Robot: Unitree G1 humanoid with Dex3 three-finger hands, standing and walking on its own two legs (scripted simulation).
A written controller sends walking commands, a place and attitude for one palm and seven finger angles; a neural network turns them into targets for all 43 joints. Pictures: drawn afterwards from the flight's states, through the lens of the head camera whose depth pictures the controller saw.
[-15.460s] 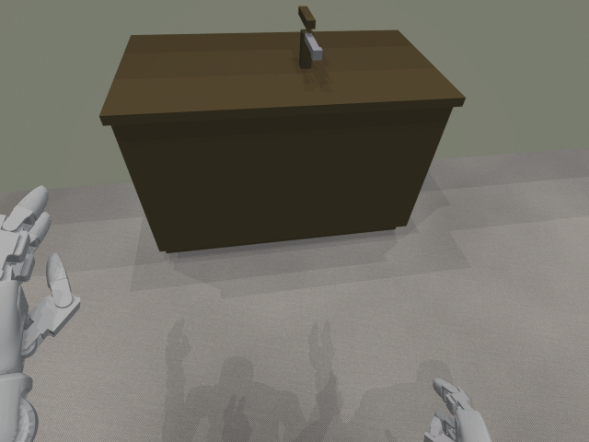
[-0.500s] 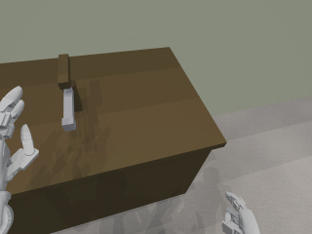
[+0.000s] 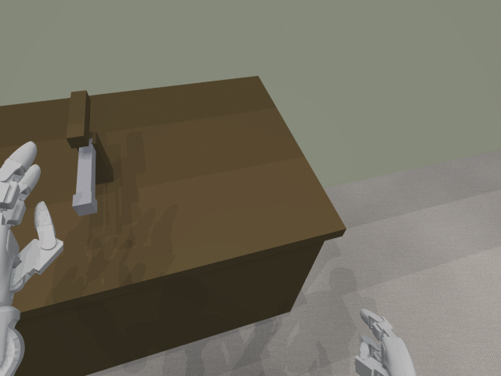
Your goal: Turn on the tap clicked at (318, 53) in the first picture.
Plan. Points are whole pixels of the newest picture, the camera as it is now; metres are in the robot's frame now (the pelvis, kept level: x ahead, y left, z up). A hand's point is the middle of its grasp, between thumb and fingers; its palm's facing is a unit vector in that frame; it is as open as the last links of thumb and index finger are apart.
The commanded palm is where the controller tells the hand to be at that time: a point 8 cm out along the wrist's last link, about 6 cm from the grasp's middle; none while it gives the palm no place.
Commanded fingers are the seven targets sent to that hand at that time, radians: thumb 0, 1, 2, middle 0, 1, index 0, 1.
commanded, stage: come to a stop and stand still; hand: left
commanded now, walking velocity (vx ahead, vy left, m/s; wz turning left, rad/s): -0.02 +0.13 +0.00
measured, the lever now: (85, 203) +0.35 +0.31 +0.05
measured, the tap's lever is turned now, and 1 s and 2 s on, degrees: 0 0 0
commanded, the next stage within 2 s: look again from close up in 1.16 s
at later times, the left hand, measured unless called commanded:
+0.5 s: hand (13, 221) +0.24 +0.29 +0.18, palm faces +0.47 -0.79 -0.38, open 7.4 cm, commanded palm +0.16 +0.29 +0.17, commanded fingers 0.00 0.90 0.90 -0.20 -0.30 -0.20 -0.30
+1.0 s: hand out of the picture +0.15 +0.31 +0.16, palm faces +0.45 -0.84 -0.30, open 7.4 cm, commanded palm +0.09 +0.33 +0.17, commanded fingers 0.00 0.90 0.90 -0.20 -0.30 -0.20 -0.30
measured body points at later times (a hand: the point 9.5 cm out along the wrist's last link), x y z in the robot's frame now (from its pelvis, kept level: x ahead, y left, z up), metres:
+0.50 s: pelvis -0.01 +0.01 +0.00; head +0.03 +0.03 +0.45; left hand +0.20 +0.33 +0.20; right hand +0.18 -0.22 -0.07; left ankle +0.01 +0.10 -0.74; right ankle +0.00 -0.11 -0.74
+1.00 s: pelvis -0.06 +0.05 -0.01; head -0.07 +0.08 +0.44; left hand +0.12 +0.35 +0.17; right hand +0.12 -0.16 -0.07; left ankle +0.01 +0.10 -0.74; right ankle -0.01 -0.10 -0.74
